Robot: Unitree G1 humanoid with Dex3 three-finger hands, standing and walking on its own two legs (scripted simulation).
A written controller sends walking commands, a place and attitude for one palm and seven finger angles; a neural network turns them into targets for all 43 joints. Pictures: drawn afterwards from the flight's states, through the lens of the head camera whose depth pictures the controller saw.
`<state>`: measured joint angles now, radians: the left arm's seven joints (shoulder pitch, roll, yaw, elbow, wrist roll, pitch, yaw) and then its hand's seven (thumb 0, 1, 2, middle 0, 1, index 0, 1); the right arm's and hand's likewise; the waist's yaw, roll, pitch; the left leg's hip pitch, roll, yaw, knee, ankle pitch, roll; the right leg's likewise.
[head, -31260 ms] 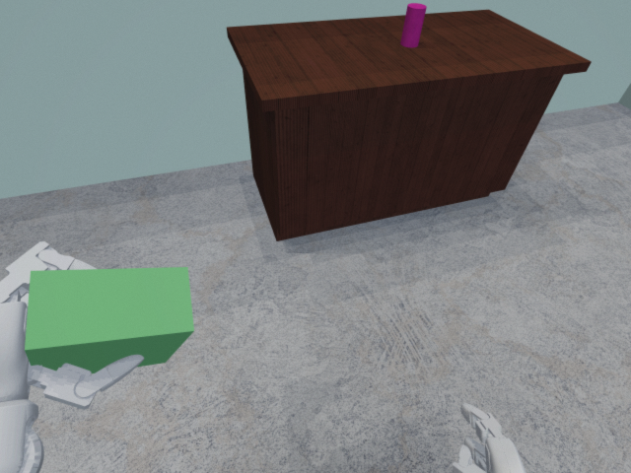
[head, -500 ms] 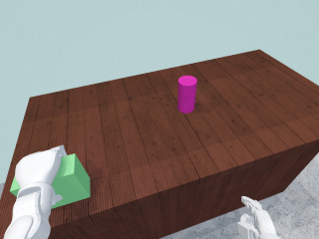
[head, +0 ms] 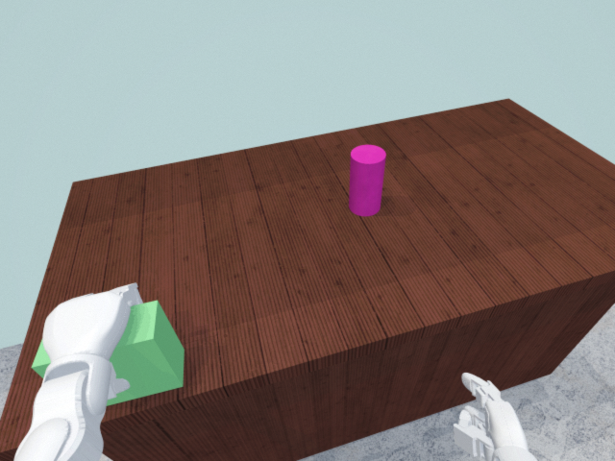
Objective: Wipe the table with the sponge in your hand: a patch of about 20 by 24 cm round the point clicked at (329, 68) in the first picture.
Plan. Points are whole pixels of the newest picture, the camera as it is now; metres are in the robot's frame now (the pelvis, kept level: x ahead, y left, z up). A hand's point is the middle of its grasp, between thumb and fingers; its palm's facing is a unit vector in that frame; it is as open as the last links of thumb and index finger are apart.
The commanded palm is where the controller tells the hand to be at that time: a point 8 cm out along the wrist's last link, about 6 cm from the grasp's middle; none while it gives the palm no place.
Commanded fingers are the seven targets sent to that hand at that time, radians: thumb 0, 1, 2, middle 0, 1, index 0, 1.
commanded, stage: lift the sponge slowly off the table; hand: left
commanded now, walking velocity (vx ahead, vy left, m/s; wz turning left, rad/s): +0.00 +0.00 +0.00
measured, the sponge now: (124, 364) +0.22 +0.30 +0.00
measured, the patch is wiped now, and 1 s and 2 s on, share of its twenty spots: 1.00 1.00 1.00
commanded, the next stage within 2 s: bring the sponge back beside the body in 1.76 s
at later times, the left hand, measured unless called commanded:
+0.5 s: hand (99, 337) +0.22 +0.30 +0.07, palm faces -0.01 -0.06 -1.00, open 10.2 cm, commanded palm +0.20 +0.29 +0.14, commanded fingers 0.00 0.10 1.30 -1.20 -1.60 -1.20 -1.60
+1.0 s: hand (95, 319) +0.23 +0.30 +0.11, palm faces +0.04 -0.06 -1.00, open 10.2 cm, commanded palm +0.20 +0.29 +0.18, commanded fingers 0.00 0.10 1.30 -1.20 -1.60 -1.20 -1.60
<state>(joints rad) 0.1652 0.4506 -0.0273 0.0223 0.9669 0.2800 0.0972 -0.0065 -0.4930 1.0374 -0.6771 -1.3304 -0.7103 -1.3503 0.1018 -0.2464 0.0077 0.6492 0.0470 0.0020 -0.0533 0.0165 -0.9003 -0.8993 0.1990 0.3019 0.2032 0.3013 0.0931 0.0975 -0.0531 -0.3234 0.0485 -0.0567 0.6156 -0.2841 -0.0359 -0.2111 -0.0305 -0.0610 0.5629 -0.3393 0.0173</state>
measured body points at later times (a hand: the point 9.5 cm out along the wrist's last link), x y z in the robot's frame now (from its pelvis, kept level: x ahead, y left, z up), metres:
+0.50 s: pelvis -0.01 -0.01 +0.00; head -0.04 -0.04 +0.45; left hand +0.22 +0.30 +0.13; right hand +0.22 -0.22 -0.08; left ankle +0.03 +0.14 -0.73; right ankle -0.03 -0.13 -0.73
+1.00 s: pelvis -0.02 -0.01 +0.01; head -0.05 -0.04 +0.46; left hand +0.22 +0.29 +0.16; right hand +0.22 -0.21 -0.07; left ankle +0.03 +0.14 -0.73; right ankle -0.03 -0.13 -0.73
